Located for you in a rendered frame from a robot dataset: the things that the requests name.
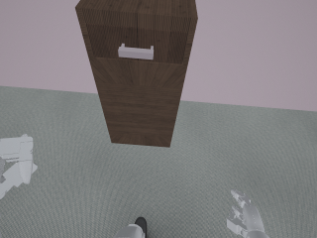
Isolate left robot thigh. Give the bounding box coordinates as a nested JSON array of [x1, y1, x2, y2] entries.
[[113, 226, 145, 238]]

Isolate left robot foot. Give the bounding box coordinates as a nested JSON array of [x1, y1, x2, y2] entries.
[[135, 216, 148, 238]]

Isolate drawer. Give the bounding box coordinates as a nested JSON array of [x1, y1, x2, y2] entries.
[[86, 23, 188, 64]]

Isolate handle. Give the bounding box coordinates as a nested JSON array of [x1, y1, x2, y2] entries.
[[118, 43, 154, 60]]

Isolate robot right hand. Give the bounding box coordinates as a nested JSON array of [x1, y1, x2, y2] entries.
[[226, 188, 265, 238]]

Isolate cabinet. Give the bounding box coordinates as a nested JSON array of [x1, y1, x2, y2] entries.
[[75, 0, 198, 148]]

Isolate robot left hand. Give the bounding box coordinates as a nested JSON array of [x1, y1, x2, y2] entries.
[[0, 133, 38, 199]]

